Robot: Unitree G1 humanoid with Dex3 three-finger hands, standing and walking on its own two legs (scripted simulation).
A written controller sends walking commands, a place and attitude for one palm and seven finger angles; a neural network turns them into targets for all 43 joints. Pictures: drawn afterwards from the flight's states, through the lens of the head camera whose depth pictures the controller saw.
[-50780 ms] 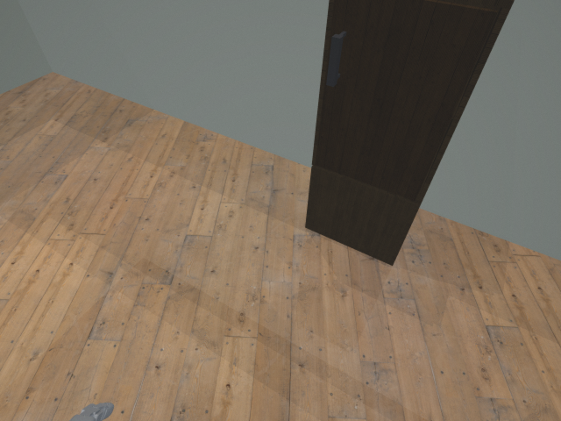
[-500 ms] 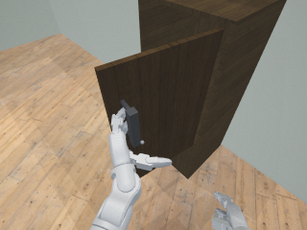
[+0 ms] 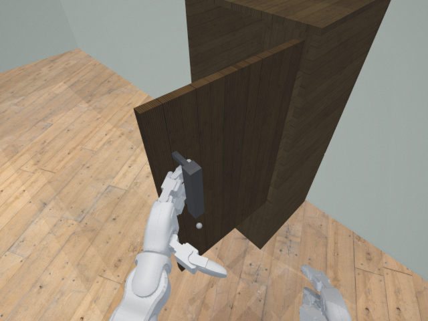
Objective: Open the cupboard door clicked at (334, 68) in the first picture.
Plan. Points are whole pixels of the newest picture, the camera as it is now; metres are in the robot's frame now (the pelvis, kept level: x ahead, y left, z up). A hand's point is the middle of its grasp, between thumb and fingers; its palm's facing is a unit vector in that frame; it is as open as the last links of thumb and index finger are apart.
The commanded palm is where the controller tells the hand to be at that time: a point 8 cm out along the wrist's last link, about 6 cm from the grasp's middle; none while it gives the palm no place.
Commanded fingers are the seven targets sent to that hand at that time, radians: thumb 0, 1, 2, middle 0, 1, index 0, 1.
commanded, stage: slide the hand sideways off the handle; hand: left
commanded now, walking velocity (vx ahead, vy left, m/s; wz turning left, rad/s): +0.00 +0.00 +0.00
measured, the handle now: (187, 184) +0.34 +0.08 +0.09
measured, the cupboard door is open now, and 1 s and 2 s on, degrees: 86 86 86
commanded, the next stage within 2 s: draw the hand back to the body in 0.72 s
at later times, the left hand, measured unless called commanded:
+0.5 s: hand (162, 245) +0.22 +0.10 +0.09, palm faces +0.01 -1.00 -0.05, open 16.2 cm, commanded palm +0.18 +0.17 +0.09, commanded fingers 0.00 -0.50 0.30 -0.15 -0.30 -0.15 -0.30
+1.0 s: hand (135, 255) +0.20 +0.14 +0.10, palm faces +0.01 -1.00 -0.07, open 16.3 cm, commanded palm +0.16 +0.20 +0.11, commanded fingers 0.00 -0.50 0.30 -0.15 -0.30 -0.15 -0.30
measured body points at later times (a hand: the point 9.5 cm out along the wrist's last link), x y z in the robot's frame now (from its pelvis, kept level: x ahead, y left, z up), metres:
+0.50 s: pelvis +0.03 -0.02 +0.00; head +0.04 -0.04 +0.45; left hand +0.21 +0.16 +0.09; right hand +0.21 -0.24 -0.08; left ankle +0.00 +0.11 -0.71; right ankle +0.04 -0.12 -0.71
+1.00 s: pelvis +0.01 +0.00 -0.01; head +0.02 -0.02 +0.44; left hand +0.19 +0.19 +0.10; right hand +0.20 -0.21 -0.07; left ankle +0.00 +0.11 -0.71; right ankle +0.04 -0.12 -0.71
